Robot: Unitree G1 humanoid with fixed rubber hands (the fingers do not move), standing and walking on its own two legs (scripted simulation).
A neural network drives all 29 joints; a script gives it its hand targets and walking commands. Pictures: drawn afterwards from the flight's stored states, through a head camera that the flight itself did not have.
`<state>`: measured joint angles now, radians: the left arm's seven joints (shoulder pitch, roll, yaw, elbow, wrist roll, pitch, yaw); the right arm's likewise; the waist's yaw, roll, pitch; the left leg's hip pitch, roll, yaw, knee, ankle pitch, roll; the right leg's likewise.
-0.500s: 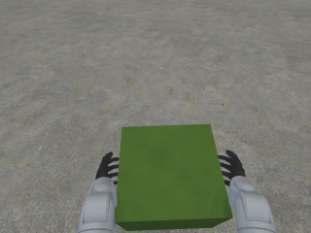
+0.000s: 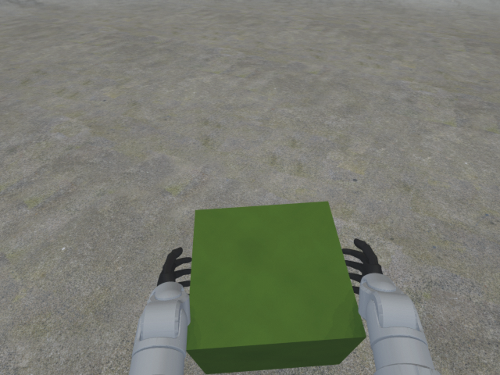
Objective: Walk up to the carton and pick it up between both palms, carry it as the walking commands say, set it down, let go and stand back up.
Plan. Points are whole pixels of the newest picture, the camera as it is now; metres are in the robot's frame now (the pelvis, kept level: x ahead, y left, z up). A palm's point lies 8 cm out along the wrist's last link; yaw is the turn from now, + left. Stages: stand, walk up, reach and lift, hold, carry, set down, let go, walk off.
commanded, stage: set down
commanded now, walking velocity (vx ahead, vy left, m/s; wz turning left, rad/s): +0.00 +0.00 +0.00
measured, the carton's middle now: (267, 287) +0.33 +0.00 -0.05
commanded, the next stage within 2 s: none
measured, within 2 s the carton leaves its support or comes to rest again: neither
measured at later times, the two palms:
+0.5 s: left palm (184, 293) +0.31 +0.16 -0.04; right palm (363, 293) +0.31 -0.17 -0.04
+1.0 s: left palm (189, 314) +0.32 +0.17 -0.15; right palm (349, 313) +0.33 -0.17 -0.14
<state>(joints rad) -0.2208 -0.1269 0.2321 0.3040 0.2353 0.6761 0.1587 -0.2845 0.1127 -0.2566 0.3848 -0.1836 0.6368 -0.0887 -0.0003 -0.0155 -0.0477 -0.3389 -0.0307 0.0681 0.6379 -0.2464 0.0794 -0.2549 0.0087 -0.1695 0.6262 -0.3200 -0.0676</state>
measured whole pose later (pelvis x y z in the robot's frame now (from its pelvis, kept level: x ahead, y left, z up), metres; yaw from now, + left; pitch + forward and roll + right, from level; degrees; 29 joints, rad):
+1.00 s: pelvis -0.03 -0.01 -0.06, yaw +0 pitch +29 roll -1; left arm -0.45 -0.05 0.30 0.52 0.10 0.11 0.10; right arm -0.48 0.08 -0.34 0.56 -0.17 0.08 -0.08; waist 0.00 -0.02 -0.06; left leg -1.17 -0.02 0.07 0.89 -0.22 0.08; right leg -1.11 0.02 -0.11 0.93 -0.33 -0.07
